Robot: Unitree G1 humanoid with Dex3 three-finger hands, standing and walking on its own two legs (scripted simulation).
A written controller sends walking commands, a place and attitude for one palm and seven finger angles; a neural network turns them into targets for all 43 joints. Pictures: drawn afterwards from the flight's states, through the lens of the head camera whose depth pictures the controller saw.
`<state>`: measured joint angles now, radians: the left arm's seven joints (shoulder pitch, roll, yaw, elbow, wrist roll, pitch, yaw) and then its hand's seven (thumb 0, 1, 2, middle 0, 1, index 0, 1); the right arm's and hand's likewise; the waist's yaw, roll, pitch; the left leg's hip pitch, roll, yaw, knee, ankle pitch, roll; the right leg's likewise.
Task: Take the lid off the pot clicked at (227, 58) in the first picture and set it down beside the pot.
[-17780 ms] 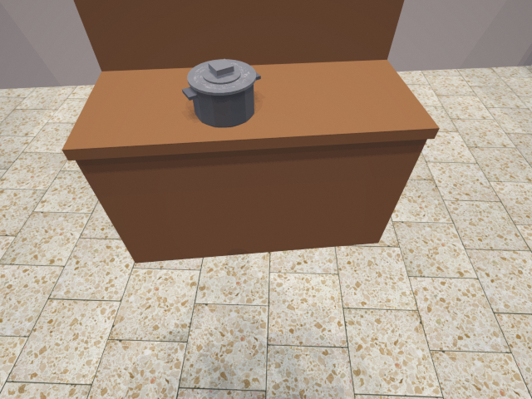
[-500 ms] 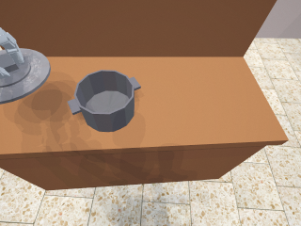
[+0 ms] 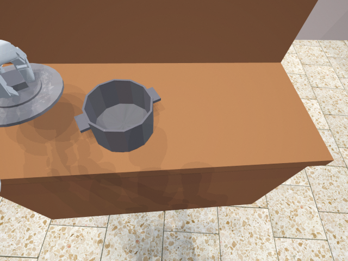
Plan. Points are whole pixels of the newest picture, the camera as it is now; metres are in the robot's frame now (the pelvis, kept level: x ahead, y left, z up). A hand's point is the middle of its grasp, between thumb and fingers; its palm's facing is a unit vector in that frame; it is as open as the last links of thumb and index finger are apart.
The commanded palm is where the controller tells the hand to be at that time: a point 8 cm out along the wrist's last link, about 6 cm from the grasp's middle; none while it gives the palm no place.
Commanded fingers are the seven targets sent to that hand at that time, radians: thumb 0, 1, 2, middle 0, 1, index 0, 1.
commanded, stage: lower the lid onto the table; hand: left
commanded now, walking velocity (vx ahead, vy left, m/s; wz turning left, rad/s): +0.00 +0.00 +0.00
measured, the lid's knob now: (9, 82) +0.49 +0.35 +0.11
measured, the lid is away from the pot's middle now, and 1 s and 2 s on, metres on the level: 0.22 0.24 0.23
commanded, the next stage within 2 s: none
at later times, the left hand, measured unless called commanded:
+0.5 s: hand (10, 97) +0.45 +0.34 +0.10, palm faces -0.45 -0.18 -0.87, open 7.6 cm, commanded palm +0.49 +0.35 +0.17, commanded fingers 0.00 0.67 1.00 -0.63 -0.95 -0.73 -1.04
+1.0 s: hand (9, 108) +0.45 +0.35 +0.07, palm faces -0.49 -0.16 -0.86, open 7.6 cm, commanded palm +0.50 +0.35 +0.13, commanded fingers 0.00 0.67 1.00 -0.63 -0.95 -0.73 -1.04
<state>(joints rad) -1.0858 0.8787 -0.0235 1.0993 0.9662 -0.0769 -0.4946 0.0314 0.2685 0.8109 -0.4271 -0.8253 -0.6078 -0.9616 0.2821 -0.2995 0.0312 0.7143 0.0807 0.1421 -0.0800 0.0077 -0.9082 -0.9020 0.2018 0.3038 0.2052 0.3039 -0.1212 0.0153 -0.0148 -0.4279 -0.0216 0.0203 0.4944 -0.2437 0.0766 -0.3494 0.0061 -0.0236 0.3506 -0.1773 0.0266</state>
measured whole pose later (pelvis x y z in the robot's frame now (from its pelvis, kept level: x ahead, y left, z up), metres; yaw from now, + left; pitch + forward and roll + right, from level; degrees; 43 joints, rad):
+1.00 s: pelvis -0.01 +0.01 -0.01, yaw -1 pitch +13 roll -4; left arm -1.01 0.90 -0.01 1.14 0.98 -0.15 -0.44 0.03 0.27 0.81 -0.42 -0.82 -0.61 -0.96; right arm 0.33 -0.29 0.04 0.73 0.08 0.14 -0.12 0.01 -0.91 -0.90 0.20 0.30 0.21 0.30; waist -0.14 0.01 -0.04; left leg -0.57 -0.01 0.02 0.64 -0.30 0.09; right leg -0.48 0.02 -0.02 0.46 -0.22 0.03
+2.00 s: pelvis -0.02 +0.02 -0.03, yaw -2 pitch +17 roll -6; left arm -0.99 0.89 0.01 1.19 1.01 -0.21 -0.35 0.02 0.28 0.81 -0.42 -0.82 -0.61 -0.96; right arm 0.34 -0.29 0.05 0.71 0.06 0.16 -0.14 0.01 -0.91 -0.90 0.20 0.30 0.21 0.30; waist -0.17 0.01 -0.05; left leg -0.73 0.00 0.02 0.77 -0.34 0.10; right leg -0.64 0.03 -0.02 0.59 -0.26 0.02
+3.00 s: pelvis -0.03 +0.04 -0.06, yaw -3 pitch +22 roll -8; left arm -1.01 0.88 0.03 1.18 1.03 -0.16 -0.27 0.00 0.30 0.83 -0.37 -0.84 -0.63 -0.99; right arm 0.35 -0.27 0.06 0.65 0.06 0.25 -0.07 0.00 -0.91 -0.90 0.20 0.30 0.21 0.30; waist -0.19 0.04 -0.08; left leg -0.95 0.01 0.01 0.97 -0.41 0.13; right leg -0.84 0.04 -0.03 0.77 -0.32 0.01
